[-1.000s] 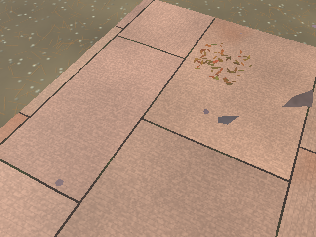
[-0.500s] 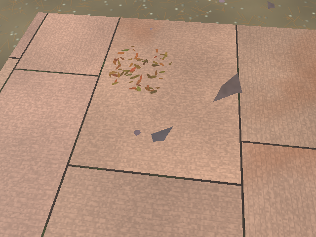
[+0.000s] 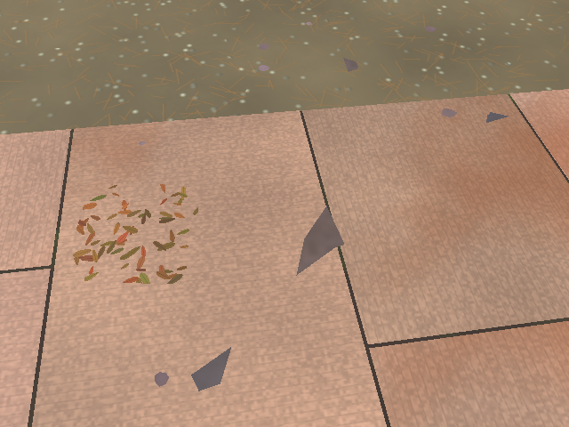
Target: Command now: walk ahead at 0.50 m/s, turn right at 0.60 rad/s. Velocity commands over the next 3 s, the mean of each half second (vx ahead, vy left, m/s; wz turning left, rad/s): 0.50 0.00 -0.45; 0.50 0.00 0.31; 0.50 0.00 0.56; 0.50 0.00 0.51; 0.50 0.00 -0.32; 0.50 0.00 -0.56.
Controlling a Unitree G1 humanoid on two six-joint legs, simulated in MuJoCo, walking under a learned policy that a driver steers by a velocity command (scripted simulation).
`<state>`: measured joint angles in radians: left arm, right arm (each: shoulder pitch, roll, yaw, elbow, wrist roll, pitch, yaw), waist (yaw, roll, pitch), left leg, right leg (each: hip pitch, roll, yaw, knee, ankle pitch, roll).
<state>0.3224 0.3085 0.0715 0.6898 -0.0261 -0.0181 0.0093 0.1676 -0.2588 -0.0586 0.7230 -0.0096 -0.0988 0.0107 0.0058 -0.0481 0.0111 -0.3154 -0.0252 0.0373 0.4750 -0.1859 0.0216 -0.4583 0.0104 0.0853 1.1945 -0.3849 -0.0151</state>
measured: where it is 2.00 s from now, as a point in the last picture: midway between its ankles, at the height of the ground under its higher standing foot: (291, 235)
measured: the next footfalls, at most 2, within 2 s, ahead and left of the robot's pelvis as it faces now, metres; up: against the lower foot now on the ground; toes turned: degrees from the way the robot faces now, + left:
right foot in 0.38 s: +0.33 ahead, -0.19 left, +0.00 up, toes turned -14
left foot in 0.92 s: +0.67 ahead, +0.00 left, +0.00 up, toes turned -1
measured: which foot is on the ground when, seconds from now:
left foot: down 0.00-0.38, up 0.40-0.90, down 0.92-1.00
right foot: up 0.00-0.36, down 0.38-0.92, up 0.94-1.00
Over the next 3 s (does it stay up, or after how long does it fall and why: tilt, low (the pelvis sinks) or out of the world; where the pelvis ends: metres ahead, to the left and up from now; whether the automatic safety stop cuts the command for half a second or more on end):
stays up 1.60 0.28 -0.01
